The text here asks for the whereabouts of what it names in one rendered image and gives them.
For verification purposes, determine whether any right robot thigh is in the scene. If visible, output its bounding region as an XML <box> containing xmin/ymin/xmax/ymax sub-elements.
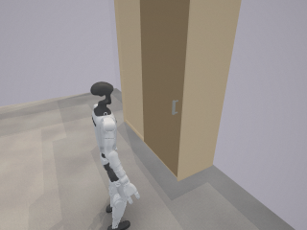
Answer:
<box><xmin>107</xmin><ymin>165</ymin><xmax>127</xmax><ymax>206</ymax></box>

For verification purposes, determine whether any robot right forearm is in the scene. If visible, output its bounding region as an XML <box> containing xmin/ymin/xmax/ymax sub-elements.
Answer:
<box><xmin>108</xmin><ymin>151</ymin><xmax>130</xmax><ymax>187</ymax></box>

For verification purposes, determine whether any humanoid robot torso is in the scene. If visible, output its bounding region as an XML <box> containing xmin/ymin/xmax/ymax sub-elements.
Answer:
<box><xmin>92</xmin><ymin>110</ymin><xmax>117</xmax><ymax>171</ymax></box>

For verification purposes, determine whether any wardrobe door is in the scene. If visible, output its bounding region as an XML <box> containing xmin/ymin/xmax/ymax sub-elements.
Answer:
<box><xmin>117</xmin><ymin>0</ymin><xmax>144</xmax><ymax>137</ymax></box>
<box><xmin>139</xmin><ymin>0</ymin><xmax>190</xmax><ymax>177</ymax></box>

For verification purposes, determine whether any right robot upper arm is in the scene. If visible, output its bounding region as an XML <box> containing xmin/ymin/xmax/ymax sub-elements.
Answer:
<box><xmin>101</xmin><ymin>117</ymin><xmax>118</xmax><ymax>160</ymax></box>

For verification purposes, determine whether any robot right hand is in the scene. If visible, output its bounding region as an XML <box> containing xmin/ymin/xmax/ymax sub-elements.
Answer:
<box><xmin>123</xmin><ymin>183</ymin><xmax>140</xmax><ymax>205</ymax></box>

